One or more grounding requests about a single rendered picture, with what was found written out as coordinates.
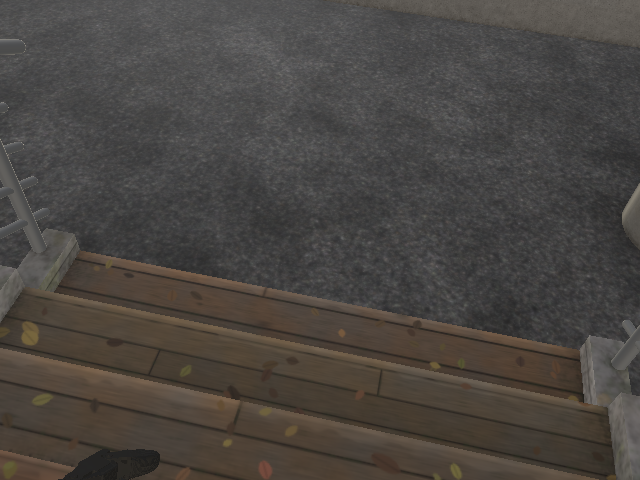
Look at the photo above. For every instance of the left robot hand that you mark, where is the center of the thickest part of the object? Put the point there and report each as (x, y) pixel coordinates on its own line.
(121, 465)

